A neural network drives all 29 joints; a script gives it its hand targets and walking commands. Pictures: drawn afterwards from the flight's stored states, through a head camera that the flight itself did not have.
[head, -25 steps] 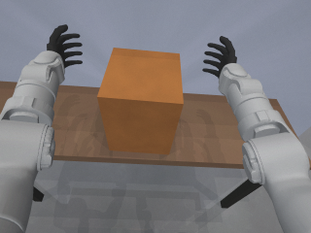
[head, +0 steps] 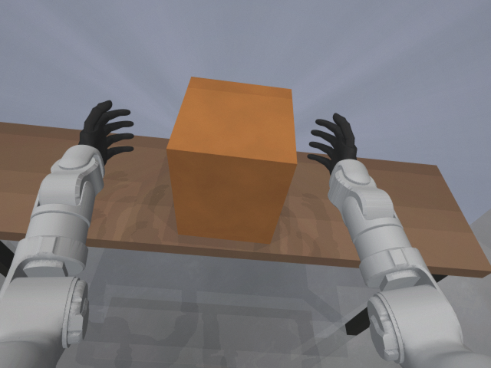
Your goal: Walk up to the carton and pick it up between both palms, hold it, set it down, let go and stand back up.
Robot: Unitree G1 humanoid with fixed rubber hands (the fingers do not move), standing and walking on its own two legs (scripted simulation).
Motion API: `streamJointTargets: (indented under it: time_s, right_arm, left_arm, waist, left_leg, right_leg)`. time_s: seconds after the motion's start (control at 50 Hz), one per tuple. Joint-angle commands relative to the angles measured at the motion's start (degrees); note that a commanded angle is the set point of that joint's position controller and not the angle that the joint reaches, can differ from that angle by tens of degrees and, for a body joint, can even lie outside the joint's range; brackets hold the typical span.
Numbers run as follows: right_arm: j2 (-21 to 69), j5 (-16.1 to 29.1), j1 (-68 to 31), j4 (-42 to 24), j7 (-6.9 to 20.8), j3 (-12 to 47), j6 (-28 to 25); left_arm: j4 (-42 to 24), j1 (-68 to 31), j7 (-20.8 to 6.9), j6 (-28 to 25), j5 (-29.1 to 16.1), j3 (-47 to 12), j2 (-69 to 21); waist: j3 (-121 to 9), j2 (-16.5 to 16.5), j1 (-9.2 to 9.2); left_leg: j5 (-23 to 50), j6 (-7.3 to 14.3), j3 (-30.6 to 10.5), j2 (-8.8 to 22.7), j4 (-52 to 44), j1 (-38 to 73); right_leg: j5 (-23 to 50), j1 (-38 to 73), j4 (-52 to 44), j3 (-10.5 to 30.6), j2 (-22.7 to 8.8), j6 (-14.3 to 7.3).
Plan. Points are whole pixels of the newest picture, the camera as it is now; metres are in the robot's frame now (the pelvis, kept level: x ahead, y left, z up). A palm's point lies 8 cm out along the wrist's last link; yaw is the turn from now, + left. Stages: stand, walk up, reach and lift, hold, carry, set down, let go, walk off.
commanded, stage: set down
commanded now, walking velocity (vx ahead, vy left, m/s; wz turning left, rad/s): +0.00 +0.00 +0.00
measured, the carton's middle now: (232, 164) +0.49 +0.06 +0.03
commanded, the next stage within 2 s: none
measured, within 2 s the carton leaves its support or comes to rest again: neither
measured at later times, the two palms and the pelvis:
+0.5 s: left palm (88, 204) +0.31 +0.27 +0.08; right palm (349, 218) +0.34 -0.14 +0.09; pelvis +0.00 +0.01 +0.00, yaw -1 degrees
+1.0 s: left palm (80, 257) +0.25 +0.27 +0.04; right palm (350, 267) +0.28 -0.15 +0.05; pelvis +0.01 +0.01 +0.00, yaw +0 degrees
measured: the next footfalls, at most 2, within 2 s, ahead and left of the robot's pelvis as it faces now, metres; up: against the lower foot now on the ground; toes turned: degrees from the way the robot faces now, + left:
none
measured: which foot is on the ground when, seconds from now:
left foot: down 0.00-1.00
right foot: down 0.00-1.00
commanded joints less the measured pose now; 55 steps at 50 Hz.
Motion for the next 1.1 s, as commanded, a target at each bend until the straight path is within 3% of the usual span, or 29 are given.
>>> streamJointTargets:
  time_s: [0.0, 0.02, 0.08, 0.1, 0.14, 0.16, 0.22, 0.3, 0.4, 0.44, 0.52, 0.62, 0.66, 0.76, 0.84, 0.9, 0.94, 0.98, 1.02, 1.08]
  right_arm:
    - [-8.61, -1.01, -17.59, -11.95, 1.03, -4.38, -1.73]
    - [-8.54, -1.72, -17.01, -12.42, 1.34, -5.42, -2.05]
    - [-7.72, -2.73, -18.03, -16.69, 2.28, -4.99, -2.71]
    - [-6.89, -2.37, -13.02, -18.06, 2.31, -4.13, -3.27]
    - [-8.07, -3.51, -17.61, -20.66, 2.27, -6.14, -3.6]
    - [-7.28, -3.07, -11.69, -20.78, 2.49, -4.56, -3.57]
    - [-7.28, -3.25, -8.19, -24.64, 2.48, -4.07, -4.04]
    - [-6.3, -3.92, -1.47, -21.65, 3.07, -4.05, -4.2]
    - [-4.3, -4.7, 5.25, -29.41, 2.7, -2.41, -6.25]
    - [-4.33, -5.47, 3.75, -30.1, 2.99, -3.54, -6.74]
    - [-2.65, -6.98, 9.0, -32.15, 3.49, -4.06, -8.25]
    - [-0.6, -7.43, 14.51, -33.79, 3.33, -2.96, -9.18]
    - [-0.96, -7.89, 15.06, -34.38, 3.49, -3.54, -9.53]
    - [-0.36, -8.43, 25.77, -35.99, 3.6, -2.55, -11.82]
    - [0.23, -9.53, 27.37, -38.07, 4.15, -2.65, -13.83]
    - [0.48, -9.82, 34.39, -38.41, 4.98, -1.83, -15.24]
    - [0.07, -10.11, 34.14, -38.32, 5.32, -2.3, -15.5]
    - [0.7, -9.67, 40.11, -39.03, 5.83, -1.6, -16.55]
    - [-0.03, -9.78, 40.09, -40.42, 6.2, -1.26, -17.76]
    - [-0.31, -9.87, 44.77, -39.05, 7.38, -1.32, -19.03]
  left_arm:
    - [-17.15, -20.44, 0.24, 0.34, 1.49, 2.44, 7.06]
    - [-18.3, -20.12, 0.49, 0.39, 1.49, 2.07, 6.57]
    - [-18.88, -19.84, 1.01, -0.25, 0.28, 2.46, 7.26]
    - [-21.12, -14.78, 1.05, -0.5, 0.62, 2.91, 6.51]
    - [-24.53, -20.56, 1.43, -0.76, -0.05, 2.92, 7.45]
    - [-24.96, -13.76, 1.49, -0.58, -0.07, 2.86, 6.25]
    - [-27.66, -9.24, 0.91, -0.2, 0.18, 3.9, 5.73]
    - [-26.48, -3.64, 0.36, -0.22, 1.74, 4.1, 4.01]
    - [-29.28, 4.73, -0.78, -1.49, 2.26, 5.26, 1.85]
    - [-30.62, 1.42, -0.25, -2.39, 1.86, 5.15, 2.63]
    - [-32.73, 5.48, 0.29, -5.63, 0.6, 4.13, 2.49]
    - [-33.21, 10.37, 0.21, -8.37, -0.51, 3.39, 2.53]
    - [-34.89, 10.74, 0.46, -8.84, -0.64, 2.89, 2.4]
    - [-35.38, 21.97, -0.91, -11.29, 0.15, 3.25, 0.88]
    - [-37.07, 22.73, -0.82, -13.87, -0.52, 2.45, 1.36]
    - [-37.01, 30.24, -0.83, -15.64, 0.17, 1.84, 0.21]
    - [-36.87, 29.67, -0.7, -16.26, -0.39, 1.04, 0.07]
    - [-37.85, 35.58, -0.83, -17.82, -0.15, 0.81, -0.72]
    - [-38.32, 35.93, -0.91, -18.98, -0.33, 0.77, -0.59]
    - [-38.93, 40.43, -0.21, -20.81, 0.66, 0.41, -0.8]
  waist:
    - [-22.42, 12.79, -0.77]
    - [-21.69, 13.2, -1.09]
    - [-22.4, 9.93, 0.02]
    - [-22.81, 9.41, 0.46]
    - [-24.74, 10.44, -0.22]
    - [-23.93, 9.27, 0.21]
    - [-24.15, 7.47, 0.39]
    - [-18.15, 8.61, 0.42]
    - [-14.53, 5.88, 1.96]
    - [-13.46, 7.33, 2.16]
    - [-14.02, 5.67, 1.53]
    - [-12.07, 6.84, 2.44]
    - [-12.26, 7.92, 2.37]
    - [-10.48, 6.2, 1.61]
    - [-8.66, 7.5, 1.94]
    - [-5.78, 6.81, 2.29]
    - [-4.07, 7.05, 1.77]
    - [-3.66, 5.96, 1.69]
    - [-4.13, 5.98, 2.14]
    - [-2.74, 7.78, 2.41]
  left_leg:
    - [19.31, -2.83, 0.75, -3.37, 1.26, 24.74]
    - [19.33, -3.11, 0.64, -3.29, 1.38, 24.85]
    - [16.46, -1.76, 0.87, -3.57, 1.28, 22.25]
    - [18.76, -1.72, 1.11, -3.72, 1.47, 23.31]
    - [18.75, -2.06, 1.11, -3.73, 1.87, 22.47]
    - [19.98, -1.69, 0.9, -3.61, 1.92, 23.83]
    - [22.97, -1.46, 1.03, -3.84, 2.05, 24.74]
    - [20.92, -1.53, 0.87, -3.78, 0.91, 24.74]
    - [19.61, -0.86, 1.6, -4.38, -0.07, 23.05]
    - [15.36, -0.83, 1.82, -4.3, -0.87, 21.25]
    - [11.38, -0.17, 1.95, -4.14, -1.64, 20.73]
    - [8.82, 0.09, 2.18, -4.31, -2.05, 18.88]
    - [10.07, -0.3, 1.88, -3.93, -1.92, 19.45]
    - [17.26, -0.64, 1.3, -4.25, -0.48, 23.41]
    - [14.46, -0.97, 1.17, -4.16, -0.84, 21.59]
    - [15.2, -1.0, 0.55, -3.82, -1.3, 22.5]
    - [13.58, -1.02, 0.3, -3.67, -1.68, 21.66]
    - [15.39, -0.95, 0.09, -3.59, -1.97, 23.37]
    - [17.47, -1.16, 0.0, -3.59, -1.51, 23.57]
    - [16.41, -1.55, -0.35, -3.48, -2.08, 23.76]
  right_leg:
    - [5.47, -0.89, -2.9, 0.32, 1.81, 1.06]
    - [5.3, -1.39, -2.73, 0.15, 1.95, 0.93]
    - [4.32, -0.59, -2.3, 0.65, 1.71, 1.21]
    - [7.2, 1.16, -2.06, 0.9, 1.77, 1.37]
    - [6.34, 0.02, -1.76, 0.7, 1.93, 1.31]
    - [7.38, 1.23, -1.77, 0.8, 2.0, 1.17]
    - [9.67, 2.1, -1.88, 0.87, 2.15, 1.49]
    - [6.6, 1.0, -2.74, 1.03, 1.88, 0.88]
    - [5.97, 3.04, -3.29, 1.58, 1.44, 1.55]
    - [0.84, 0.81, -3.58, 1.72, 1.1, 1.03]
    - [-0.51, 1.22, -3.44, 2.22, 0.62, 1.19]
    - [-2.61, 1.0, -3.32, 3.37, -0.32, 0.98]
    - [-2.64, 0.6, -3.12, 3.23, -0.08, 0.54]
    - [1.67, 1.22, -4.18, 3.37, 0.05, 0.93]
    - [-1.29, -0.28, -4.46, 3.58, -0.41, 0.57]
    - [-0.75, 0.06, -4.92, 3.39, -0.29, 0.08]
    - [-2.09, -0.59, -5.2, 3.67, -0.43, -0.15]
    - [-0.26, 0.3, -5.51, 3.67, -0.36, -0.18]
    - [0.05, -0.1, -5.54, 3.86, -0.14, -0.26]
    - [-1.23, -0.35, -5.62, 3.69, -0.1, -0.93]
